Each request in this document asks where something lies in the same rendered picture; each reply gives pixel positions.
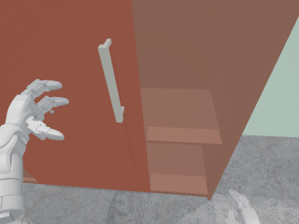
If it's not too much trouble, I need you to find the robot right hand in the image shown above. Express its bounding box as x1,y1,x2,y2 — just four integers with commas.
224,188,261,224

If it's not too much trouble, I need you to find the handle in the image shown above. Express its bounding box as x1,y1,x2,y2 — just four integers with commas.
98,38,124,123

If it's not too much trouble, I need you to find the wardrobe door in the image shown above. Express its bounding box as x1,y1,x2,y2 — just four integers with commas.
23,168,33,178
0,0,150,193

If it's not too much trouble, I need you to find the robot left hand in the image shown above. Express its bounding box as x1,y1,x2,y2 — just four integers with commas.
5,79,69,141

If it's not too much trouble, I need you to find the left robot forearm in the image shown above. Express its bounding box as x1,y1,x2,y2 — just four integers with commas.
0,124,30,224

